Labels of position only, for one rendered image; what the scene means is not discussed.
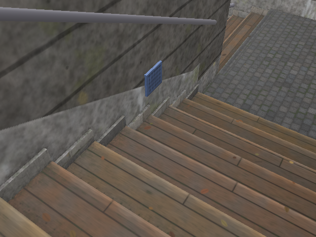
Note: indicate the stairs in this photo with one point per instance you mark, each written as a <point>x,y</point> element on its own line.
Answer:
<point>236,31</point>
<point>202,169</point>

